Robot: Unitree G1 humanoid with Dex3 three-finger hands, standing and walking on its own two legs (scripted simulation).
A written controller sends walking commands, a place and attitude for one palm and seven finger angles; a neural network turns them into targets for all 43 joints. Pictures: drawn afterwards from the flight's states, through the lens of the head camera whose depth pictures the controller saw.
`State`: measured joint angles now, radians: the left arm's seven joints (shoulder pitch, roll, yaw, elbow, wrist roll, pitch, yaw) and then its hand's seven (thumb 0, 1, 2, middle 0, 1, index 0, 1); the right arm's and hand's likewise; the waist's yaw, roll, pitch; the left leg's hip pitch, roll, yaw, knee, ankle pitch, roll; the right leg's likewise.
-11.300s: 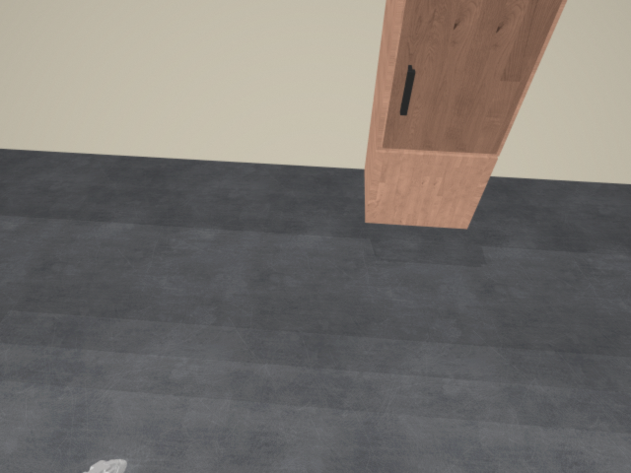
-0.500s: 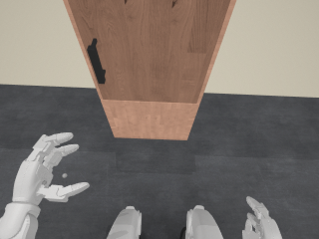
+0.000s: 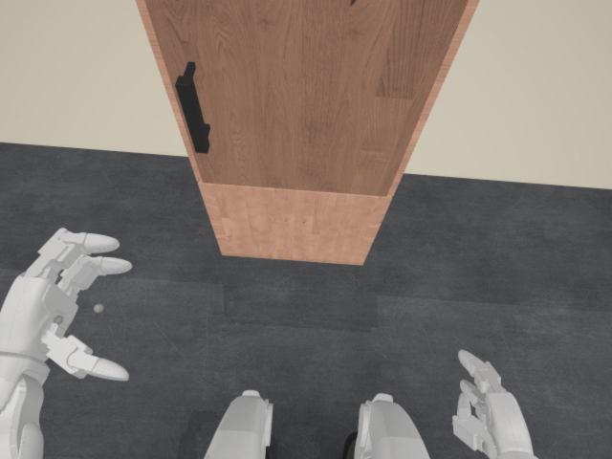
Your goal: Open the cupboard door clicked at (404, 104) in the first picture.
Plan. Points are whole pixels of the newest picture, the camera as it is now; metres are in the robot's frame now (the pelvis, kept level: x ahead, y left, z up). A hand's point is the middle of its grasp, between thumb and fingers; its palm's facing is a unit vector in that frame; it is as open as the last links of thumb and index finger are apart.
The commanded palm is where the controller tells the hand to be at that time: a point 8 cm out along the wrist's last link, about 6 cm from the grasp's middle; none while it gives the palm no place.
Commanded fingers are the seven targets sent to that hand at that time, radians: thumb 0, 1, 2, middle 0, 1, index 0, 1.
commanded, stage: raise the hand with hooked fingers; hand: left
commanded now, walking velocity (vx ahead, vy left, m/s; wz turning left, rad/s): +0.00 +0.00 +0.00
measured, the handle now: (196, 109) +0.62 +0.24 +0.01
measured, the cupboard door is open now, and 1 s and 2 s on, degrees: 0 0 0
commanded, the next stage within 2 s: move the hooked fingers beside the handle in 0.64 s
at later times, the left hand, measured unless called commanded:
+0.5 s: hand (98, 296) +0.28 +0.27 +0.04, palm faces +0.01 -1.00 -0.06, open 14.0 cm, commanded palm +0.26 +0.31 +0.04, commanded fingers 0.00 -0.50 0.30 -0.30 -1.20 -0.30 -1.20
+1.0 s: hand (104, 267) +0.32 +0.28 +0.03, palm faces +0.00 -1.00 -0.05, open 14.0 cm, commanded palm +0.31 +0.32 +0.04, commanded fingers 0.00 -0.50 0.30 -0.30 -1.20 -0.30 -1.20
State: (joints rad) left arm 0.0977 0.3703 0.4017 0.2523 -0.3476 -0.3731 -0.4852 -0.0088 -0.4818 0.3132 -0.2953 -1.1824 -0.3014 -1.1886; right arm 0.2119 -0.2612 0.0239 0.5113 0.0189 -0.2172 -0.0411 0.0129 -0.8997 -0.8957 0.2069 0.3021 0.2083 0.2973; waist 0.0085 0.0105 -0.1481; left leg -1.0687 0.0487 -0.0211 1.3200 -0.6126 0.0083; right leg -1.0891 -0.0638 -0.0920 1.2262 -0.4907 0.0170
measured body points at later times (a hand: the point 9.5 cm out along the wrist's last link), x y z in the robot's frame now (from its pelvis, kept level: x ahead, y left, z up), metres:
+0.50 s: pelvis +0.00 +0.00 +0.00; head +0.11 +0.02 +0.43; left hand +0.28 +0.32 +0.04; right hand +0.16 -0.26 -0.08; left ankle +0.01 +0.11 -0.62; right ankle +0.05 -0.14 -0.62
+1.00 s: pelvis -0.01 +0.00 -0.01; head +0.11 +0.02 +0.43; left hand +0.31 +0.33 +0.04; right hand +0.17 -0.26 -0.09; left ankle +0.01 +0.11 -0.62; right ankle +0.05 -0.14 -0.62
